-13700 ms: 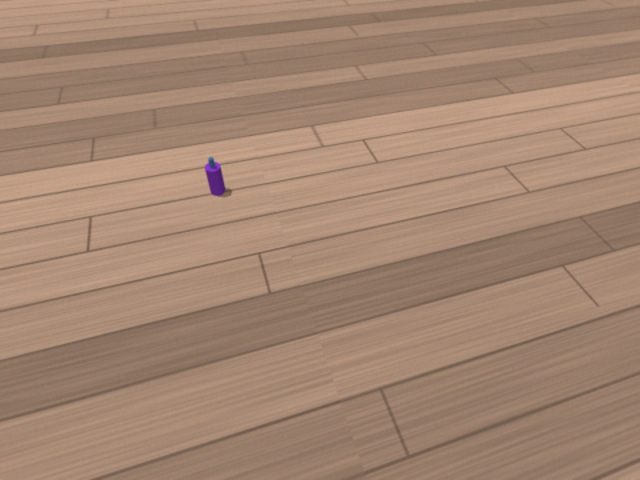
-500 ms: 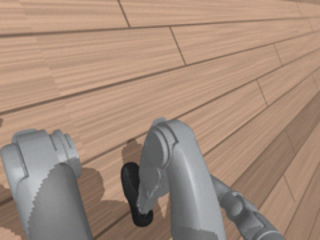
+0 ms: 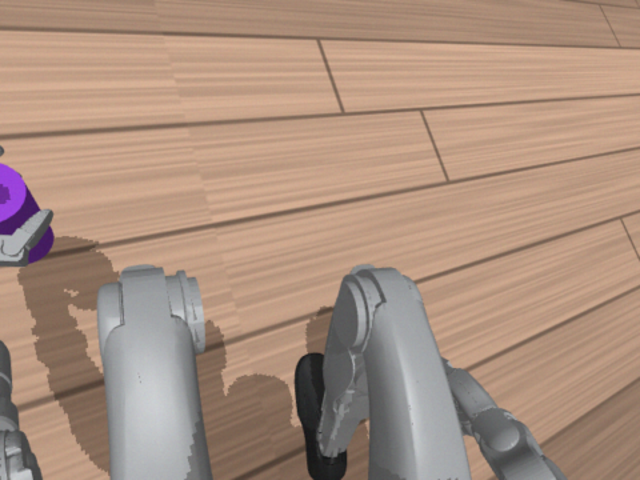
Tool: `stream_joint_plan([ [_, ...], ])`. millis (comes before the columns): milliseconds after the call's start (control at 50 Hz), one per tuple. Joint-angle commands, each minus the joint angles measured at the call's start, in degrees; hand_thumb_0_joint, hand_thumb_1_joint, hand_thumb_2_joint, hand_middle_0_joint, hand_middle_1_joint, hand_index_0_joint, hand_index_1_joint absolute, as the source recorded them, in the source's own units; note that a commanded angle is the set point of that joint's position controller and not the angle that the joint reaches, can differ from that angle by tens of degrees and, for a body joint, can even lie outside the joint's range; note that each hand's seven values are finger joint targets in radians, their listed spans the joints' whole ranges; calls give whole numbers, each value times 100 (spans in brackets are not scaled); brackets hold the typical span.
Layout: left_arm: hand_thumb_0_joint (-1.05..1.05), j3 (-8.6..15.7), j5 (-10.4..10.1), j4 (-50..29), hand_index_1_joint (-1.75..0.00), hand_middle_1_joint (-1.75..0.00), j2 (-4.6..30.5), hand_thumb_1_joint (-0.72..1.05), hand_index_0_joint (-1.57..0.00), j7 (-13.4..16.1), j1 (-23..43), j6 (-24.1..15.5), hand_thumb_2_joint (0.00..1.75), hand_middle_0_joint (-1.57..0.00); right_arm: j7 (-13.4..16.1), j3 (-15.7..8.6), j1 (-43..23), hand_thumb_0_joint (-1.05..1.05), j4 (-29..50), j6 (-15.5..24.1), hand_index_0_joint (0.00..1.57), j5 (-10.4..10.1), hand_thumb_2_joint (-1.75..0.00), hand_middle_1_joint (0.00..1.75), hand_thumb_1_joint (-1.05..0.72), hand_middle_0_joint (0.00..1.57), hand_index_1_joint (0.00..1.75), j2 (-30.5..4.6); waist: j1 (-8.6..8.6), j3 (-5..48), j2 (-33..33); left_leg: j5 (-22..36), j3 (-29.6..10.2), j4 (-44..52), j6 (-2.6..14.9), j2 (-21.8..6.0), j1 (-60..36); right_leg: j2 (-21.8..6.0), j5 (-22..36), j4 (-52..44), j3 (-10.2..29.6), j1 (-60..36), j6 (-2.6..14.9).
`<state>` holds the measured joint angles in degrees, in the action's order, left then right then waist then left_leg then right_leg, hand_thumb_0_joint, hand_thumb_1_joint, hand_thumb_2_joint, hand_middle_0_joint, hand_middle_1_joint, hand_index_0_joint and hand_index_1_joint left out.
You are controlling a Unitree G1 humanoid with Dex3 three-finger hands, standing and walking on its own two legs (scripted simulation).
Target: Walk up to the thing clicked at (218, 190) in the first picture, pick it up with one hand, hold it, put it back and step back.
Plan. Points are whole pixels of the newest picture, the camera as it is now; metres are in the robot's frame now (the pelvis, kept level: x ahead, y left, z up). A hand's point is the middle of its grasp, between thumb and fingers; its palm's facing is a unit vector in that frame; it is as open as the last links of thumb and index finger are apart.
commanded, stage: settle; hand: left
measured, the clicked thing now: out of the picture +0.38 +0.34 -0.10
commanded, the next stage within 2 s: lift in 1.16 s
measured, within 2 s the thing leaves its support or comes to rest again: neither
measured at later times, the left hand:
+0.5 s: hand out of the picture +0.38 +0.33 +0.00, palm faces +0.42 -0.91 -0.03, open 9.7 cm
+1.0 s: hand out of the picture +0.38 +0.33 +0.04, palm faces +0.43 -0.90 -0.02, open 9.7 cm
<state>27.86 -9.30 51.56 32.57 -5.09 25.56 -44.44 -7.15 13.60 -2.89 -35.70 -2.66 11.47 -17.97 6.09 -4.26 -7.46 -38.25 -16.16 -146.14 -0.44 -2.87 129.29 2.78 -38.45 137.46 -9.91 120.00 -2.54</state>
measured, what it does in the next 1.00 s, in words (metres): rises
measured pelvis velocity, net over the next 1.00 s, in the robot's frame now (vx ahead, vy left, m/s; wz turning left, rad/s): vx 0.01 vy -0.01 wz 0.12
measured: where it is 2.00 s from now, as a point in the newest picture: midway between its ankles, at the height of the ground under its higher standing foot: (245, 453)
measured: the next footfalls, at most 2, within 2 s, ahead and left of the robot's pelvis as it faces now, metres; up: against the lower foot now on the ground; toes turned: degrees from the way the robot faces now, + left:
none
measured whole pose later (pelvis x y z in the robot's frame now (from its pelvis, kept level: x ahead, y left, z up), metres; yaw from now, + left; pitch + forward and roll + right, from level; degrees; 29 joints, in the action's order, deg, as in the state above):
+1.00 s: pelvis +0.01 -0.01 +0.06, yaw +7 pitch +30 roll -6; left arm 30.6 -10.2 45.9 23.0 -12.3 27.8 -34.1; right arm -2.5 1.5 2.9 -40.4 -0.9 4.8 -15.6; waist 3.6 5.6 -1.5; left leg -38.4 -7.6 -131.5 -1.5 -3.4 123.8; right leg 0.3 -40.8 129.3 -3.9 118.8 -0.5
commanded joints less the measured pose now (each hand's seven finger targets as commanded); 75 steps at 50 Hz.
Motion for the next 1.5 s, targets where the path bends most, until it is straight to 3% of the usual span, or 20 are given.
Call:
stream_joint_plan([
  [0,0,157,-166,-1810,-153,-152,1112,21,-137,-106,1525,-320,138,-136,144,-854,450,0,222,16,20,-213,-90,30,-88,20,30,-1548,28,3583,2584,-55,683,2199,14,-25,-2571,186,609,-1228,-282,-896,493],
  [40,0,79,-230,-1688,-153,-151,892,21,-137,-192,1424,-225,137,-136,167,-881,456,0,209,16,20,-301,-90,30,-89,20,30,-1430,42,3517,2403,-177,718,2241,35,-13,-2488,179,470,-1326,-221,-849,498],
  [80,0,223,-227,-1908,-153,-151,1095,21,-137,-231,1615,-202,137,-136,216,-978,494,0,182,19,20,-357,-90,30,-88,20,30,-1383,-44,3707,2361,-242,775,2301,50,-10,-2549,155,357,-1387,-152,-842,501],
  [180,0,169,-351,-1718,-152,-150,703,22,-137,-416,1435,-26,135,-136,285,-1123,702,0,74,30,20,-471,-90,30,-89,20,30,-1270,-30,3973,2050,158,889,2317,76,29,-2644,109,609,-1523,-11,-1038,485],
  [240,0,372,-359,-1887,-151,-150,939,25,-138,-512,1457,3,134,-136,325,-1215,824,0,9,52,20,-511,-90,30,-89,20,30,-1206,-175,4271,2079,311,996,2365,76,32,-2797,82,663,-1631,91,-1244,480],
  [320,0,334,-409,-1564,-149,-149,643,25,-136,-660,1252,158,132,-135,358,-1277,872,0,2,68,20,-560,-90,30,-89,20,30,-1132,-148,4368,1769,542,1067,2350,113,43,-2679,50,838,-1767,182,-1503,437],
  [360,0,549,-421,-1943,-149,-148,906,26,-136,-680,1643,140,133,-134,380,-1334,959,0,-91,79,20,-591,-90,30,-89,20,30,-1126,-247,4508,1839,590,1115,2417,111,53,-2721,25,867,-1762,216,-1557,441],
  [420,0,456,-434,-1687,-150,-149,629,27,-136,-741,1420,225,135,-135,391,-1365,926,0,-30,111,20,-615,-90,30,-89,20,30,-1066,-227,4452,1638,605,1165,2421,129,44,-2614,14,832,-1862,270,-1652,423],
  [480,0,696,-400,-2029,-149,-148,948,27,-135,-717,1689,232,134,-134,422,-1429,1033,0,-87,124,20,-626,-90,30,-89,20,30,-1062,-392,4736,1728,817,1225,2479,125,47,-2790,-5,975,-1884,330,-1834,428],
  [540,0,552,-406,-1955,-149,-148,588,25,-135,-752,1609,333,133,-134,434,-1478,1064,0,-71,140,20,-641,-90,30,-89,20,30,-1026,-300,4719,1686,874,1223,2559,120,39,-2896,-1,1030,-1941,319,-1783,437],
  [580,0,672,-363,-1904,-148,-147,775,25,-135,-734,1551,380,133,-133,461,-1522,1059,0,-76,154,20,-662,-90,30,-89,20,30,-1019,-378,4735,1625,801,1262,2592,137,42,-2843,-8,953,-2040,375,-1854,427],
  [720,0,654,-331,-2022,-148,-148,680,28,-136,-748,1609,433,134,-134,497,-1589,1105,0,-88,208,20,-679,-90,30,-90,20,30,-988,-393,4727,1644,653,1288,2810,131,44,-2999,-30,760,-2179,387,-1870,443],
  [940,0,516,-262,-1974,-148,-148,518,26,-136,-767,1773,471,134,-134,524,-1630,1220,0,-116,284,20,-691,-90,30,-90,20,30,-960,-303,4790,1744,816,1272,3008,123,57,-3367,-67,897,-2248,369,-1807,468],
  [1000,0,461,-254,-1751,-149,-149,375,24,-136,-742,1837,486,136,-133,526,-1632,1189,0,-113,296,20,-709,-90,30,-90,20,30,-922,-273,4475,1620,480,1296,3106,125,64,-3196,-61,570,-2377,392,-1659,476],
  [1080,0,561,-217,-1811,-147,-147,609,24,-135,-712,1885,432,133,-132,530,-1640,1186,0,-95,326,20,-710,-90,30,-90,20,30,-917,-358,4651,1564,363,1335,3161,134,81,-3169,-67,422,-2463,430,-1851,468],
  [1120,0,418,-243,-1835,-147,-147,388,24,-134,-750,1989,416,135,-131,524,-1628,1175,0,-97,346,20,-705,-90,30,-90,20,30,-898,-268,4586,1650,322,1325,3203,131,89,-3216,-76,420,-2467,415,-1743,473],
  [1220,0,542,-198,-1858,-147,-147,620,24,-135,-711,2013,396,134,-132,550,-1631,1196,0,-117,357,20,-715,-90,30,-90,20,30,-893,-402,4706,1648,355,1342,3284,124,89,-3361,-76,412,-2528,458,-1779,492],
  [1260,0,401,-201,-1846,-146,-148,404,22,-134,-710,2105,383,128,-130,533,-1614,1227,0,-169,363,20,-712,-90,30,-92,20,30,-886,-289,4635,1780,355,1288,3343,105,83,-3477,-87,458,-2460,411,-1678,499],
  [1340,0,492,-186,-1990,-152,-153,632,20,-139,-735,1947,388,134,-135,552,-1643,1259,0,-148,369,20,-721,-90,30,-92,20,30,-889,-415,4867,1689,529,1369,3356,128,100,-3513,-98,567,-2605,501,-2006,479],
  [1480,0,442,-297,-2337,-152,-154,498,22,-139,-784,1688,620,135,-135,598,-1703,1340,0,-46,365,20,-830,-90,30,-91,20,30,-869,-451,5077,1746,600,1346,3629,115,103,-3857,-113,627,-2829,511,-2200,489],
])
